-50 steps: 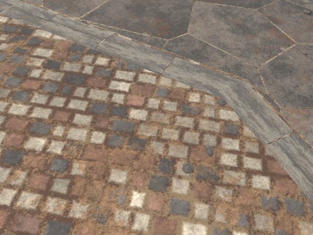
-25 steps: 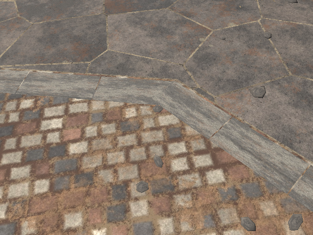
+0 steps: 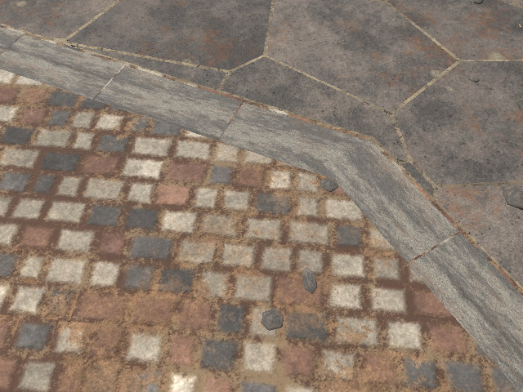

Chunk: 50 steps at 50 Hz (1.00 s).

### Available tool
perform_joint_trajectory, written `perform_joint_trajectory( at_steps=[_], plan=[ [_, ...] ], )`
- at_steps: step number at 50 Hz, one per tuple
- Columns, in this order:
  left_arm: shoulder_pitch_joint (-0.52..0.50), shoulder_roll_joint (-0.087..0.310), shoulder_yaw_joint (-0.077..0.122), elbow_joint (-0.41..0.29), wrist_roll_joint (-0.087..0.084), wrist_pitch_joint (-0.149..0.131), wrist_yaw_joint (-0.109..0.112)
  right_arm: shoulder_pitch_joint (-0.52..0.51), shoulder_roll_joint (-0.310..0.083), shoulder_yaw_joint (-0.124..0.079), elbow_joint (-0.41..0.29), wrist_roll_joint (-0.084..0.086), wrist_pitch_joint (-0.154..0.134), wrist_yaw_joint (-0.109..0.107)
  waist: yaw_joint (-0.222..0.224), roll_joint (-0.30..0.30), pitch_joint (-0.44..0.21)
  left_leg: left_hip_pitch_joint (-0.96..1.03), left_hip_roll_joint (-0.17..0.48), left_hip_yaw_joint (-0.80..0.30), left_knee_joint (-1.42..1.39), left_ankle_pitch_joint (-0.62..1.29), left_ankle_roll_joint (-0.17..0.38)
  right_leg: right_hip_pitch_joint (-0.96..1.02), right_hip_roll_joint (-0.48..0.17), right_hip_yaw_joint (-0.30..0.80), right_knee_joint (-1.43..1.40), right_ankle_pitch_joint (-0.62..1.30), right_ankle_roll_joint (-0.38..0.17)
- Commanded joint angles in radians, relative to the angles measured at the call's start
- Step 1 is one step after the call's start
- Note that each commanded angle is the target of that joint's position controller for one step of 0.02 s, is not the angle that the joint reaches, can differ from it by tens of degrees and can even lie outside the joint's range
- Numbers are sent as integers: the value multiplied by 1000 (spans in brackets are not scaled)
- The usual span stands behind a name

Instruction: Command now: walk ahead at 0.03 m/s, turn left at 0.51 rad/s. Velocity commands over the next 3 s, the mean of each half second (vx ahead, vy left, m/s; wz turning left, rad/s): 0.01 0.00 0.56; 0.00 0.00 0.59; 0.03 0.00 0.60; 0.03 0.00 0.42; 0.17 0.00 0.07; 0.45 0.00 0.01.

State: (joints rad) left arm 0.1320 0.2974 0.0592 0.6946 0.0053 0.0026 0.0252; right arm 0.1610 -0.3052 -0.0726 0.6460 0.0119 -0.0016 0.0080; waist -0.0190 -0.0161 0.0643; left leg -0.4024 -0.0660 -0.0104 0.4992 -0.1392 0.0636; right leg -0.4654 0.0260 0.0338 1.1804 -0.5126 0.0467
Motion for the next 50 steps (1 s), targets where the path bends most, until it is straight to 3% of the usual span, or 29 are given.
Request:
perform_joint_trajectory(
  at_steps=[1,4,9,12,13,14,15,16,18,19,22,25,30,32,33,34,35,36,37,38,39,42,45,50],
  plan=[
    [41,71,22,-58,2,1,6,-34,-146,-43,-84,-9,9,-18,39,97,-147,140,228,-300,-184,240,192,-32,-21,27,-176,45,23],
    [49,60,15,-45,2,-1,8,-25,-176,-59,-87,-4,19,-32,26,128,-189,117,212,-304,-174,163,183,44,-7,33,-325,118,40],
    [22,80,27,-57,-7,-14,-7,-38,-173,-59,-101,-2,38,-32,4,175,-183,104,199,-407,-156,-53,141,96,11,41,-489,179,23],
    [82,88,42,-40,-6,-33,-16,-50,-149,-51,-109,10,49,-34,43,171,-176,62,145,-416,-71,-83,75,247,-4,27,-754,307,-23],
    [114,158,60,-45,10,-33,-9,-21,-103,-37,-112,4,48,-34,35,54,-186,-31,82,-345,73,-234,17,338,-181,180,-837,290,-87],
    [90,245,79,-38,39,-21,-6,-20,-82,-34,-147,8,38,-31,-8,-268,-122,-227,-79,-119,286,-430,-41,320,-374,446,-917,368,-240],
    [49,192,66,-73,55,-29,-5,-2,-160,-58,-131,-8,25,-31,9,-239,-126,-230,-13,-141,537,-468,-79,270,-444,514,-922,408,-322],
    [-5,136,49,-90,44,-31,3,22,-195,-74,-104,3,28,-27,-13,-154,-118,-223,2,-148,639,-404,-90,251,-396,409,-898,429,-299],
    [-55,99,38,-98,9,-30,12,62,-161,-71,-66,2,48,-32,-21,-103,-94,-249,18,-119,727,-294,-126,280,-297,241,-865,458,-231],
    [-44,96,33,-94,4,-26,17,54,-130,-62,-68,4,54,-29,-10,-101,-86,-256,26,-100,733,-268,-139,289,-278,188,-859,512,-230],
    [29,113,40,-75,13,-10,27,-31,-87,-42,-110,16,54,-22,47,-137,-99,-269,52,-40,603,-237,-166,387,-274,112,-852,594,-251],
    [47,154,57,-66,8,0,23,-66,-64,-27,-137,9,54,-9,71,-159,-132,-183,86,-6,442,-276,-165,423,-308,74,-835,645,-264],
    [24,189,73,-56,-18,1,2,-34,-88,-36,-142,13,66,8,55,-183,-141,-5,76,66,193,-241,-114,384,-342,22,-793,692,-248],
    [8,178,72,-47,-39,-1,-1,34,-86,-44,-119,12,68,12,8,-157,-148,133,46,97,-23,-85,-61,338,-320,-33,-704,646,-190],
    [63,143,63,-22,-34,-5,-4,74,-118,-58,-108,10,67,3,1,-77,-162,274,50,45,-114,52,-25,246,-280,-93,-601,537,-121],
    [67,82,45,-44,12,-7,-8,111,-227,-85,-121,9,61,-13,12,188,-177,465,273,-269,-133,405,60,-19,-173,-189,-317,158,-18],
    [-18,75,36,-103,28,-11,0,92,-284,-87,-142,-27,40,-9,-11,337,-188,435,471,-524,-120,586,286,-227,-39,-95,-93,-181,36],
    [-68,126,51,-102,13,-10,6,104,-225,-73,-137,-38,19,-2,-60,210,-217,412,441,-476,-143,503,311,-232,-58,11,20,-165,35],
    [-71,135,56,-96,-2,-7,8,65,-196,-59,-121,-32,7,-5,-25,178,-171,373,375,-381,-139,437,250,-231,-73,30,33,-80,24],
    [-50,130,59,-76,2,-4,16,17,-177,-56,-121,-14,6,-13,0,127,-152,350,315,-327,-134,369,193,-229,-81,36,-5,0,24],
    [-41,138,62,-72,9,-1,21,-17,-157,-47,-123,4,11,-20,14,137,-140,328,293,-305,-132,382,170,-217,-80,38,-34,55,31],
    [-5,105,54,-58,2,-4,12,-24,-158,-42,-122,-6,21,-34,32,143,-174,291,252,-280,-129,408,169,-133,-40,22,-83,144,50],
    [-40,81,42,-66,-1,-6,9,-8,-171,-47,-114,-1,25,-42,13,147,-168,295,241,-318,-122,309,165,-101,-24,34,-250,164,54],
    [-56,91,43,-76,-10,-16,-6,-23,-190,-54,-117,-2,35,-34,-1,180,-146,222,232,-430,-113,170,165,18,9,51,-435,140,36]
  ],
)
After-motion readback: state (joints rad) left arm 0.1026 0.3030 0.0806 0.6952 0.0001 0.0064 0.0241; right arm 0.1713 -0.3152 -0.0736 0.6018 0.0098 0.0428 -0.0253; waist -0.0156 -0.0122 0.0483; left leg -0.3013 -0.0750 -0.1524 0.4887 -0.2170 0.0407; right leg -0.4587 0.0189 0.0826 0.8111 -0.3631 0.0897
